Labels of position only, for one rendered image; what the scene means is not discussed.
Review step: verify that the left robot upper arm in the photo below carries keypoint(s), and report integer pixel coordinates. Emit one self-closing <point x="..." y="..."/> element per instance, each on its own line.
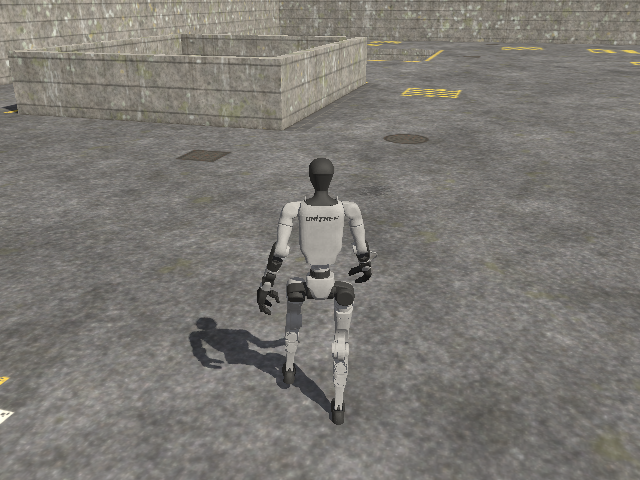
<point x="288" y="212"/>

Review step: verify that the right robot thigh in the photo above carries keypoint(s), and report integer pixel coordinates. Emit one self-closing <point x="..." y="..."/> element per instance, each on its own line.
<point x="343" y="307"/>

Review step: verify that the left robot foot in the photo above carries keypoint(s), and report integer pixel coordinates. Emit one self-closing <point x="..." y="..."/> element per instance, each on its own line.
<point x="288" y="375"/>

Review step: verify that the robot left hand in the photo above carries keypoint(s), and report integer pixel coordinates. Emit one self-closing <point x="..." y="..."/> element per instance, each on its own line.
<point x="262" y="301"/>

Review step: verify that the right robot forearm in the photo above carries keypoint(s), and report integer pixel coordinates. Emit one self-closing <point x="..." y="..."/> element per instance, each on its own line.
<point x="364" y="259"/>

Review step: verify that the left robot forearm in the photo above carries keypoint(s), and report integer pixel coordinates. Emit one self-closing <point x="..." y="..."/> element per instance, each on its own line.
<point x="271" y="271"/>

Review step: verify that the right robot upper arm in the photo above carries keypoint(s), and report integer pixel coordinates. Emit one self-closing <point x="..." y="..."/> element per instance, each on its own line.
<point x="352" y="211"/>

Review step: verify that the robot right hand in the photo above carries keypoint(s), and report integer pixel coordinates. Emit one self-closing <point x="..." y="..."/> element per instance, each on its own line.
<point x="364" y="278"/>

